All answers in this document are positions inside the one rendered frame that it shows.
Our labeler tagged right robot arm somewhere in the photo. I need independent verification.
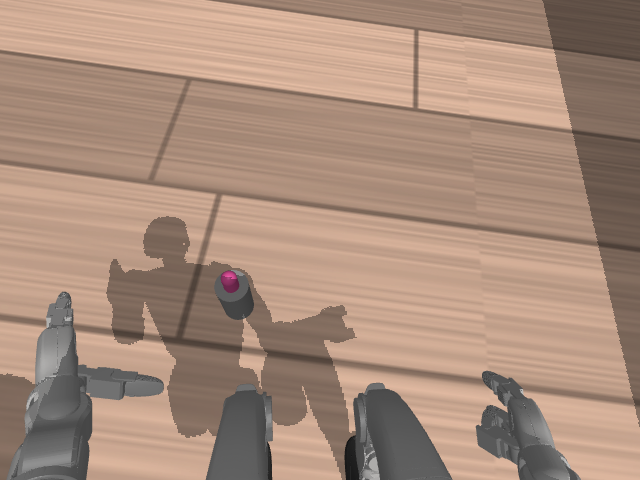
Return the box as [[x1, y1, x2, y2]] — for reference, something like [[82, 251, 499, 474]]
[[517, 445, 581, 480]]

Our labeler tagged left robot arm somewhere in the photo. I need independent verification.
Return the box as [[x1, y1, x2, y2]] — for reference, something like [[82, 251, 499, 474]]
[[6, 375, 92, 480]]

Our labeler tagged left robot hand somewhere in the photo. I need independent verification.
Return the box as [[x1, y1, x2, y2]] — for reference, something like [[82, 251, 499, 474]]
[[35, 292, 164, 400]]

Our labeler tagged bottle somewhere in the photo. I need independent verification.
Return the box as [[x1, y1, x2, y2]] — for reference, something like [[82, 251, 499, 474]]
[[214, 270, 254, 320]]

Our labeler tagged right robot hand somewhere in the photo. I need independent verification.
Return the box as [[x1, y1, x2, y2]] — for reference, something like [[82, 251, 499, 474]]
[[476, 371, 555, 465]]

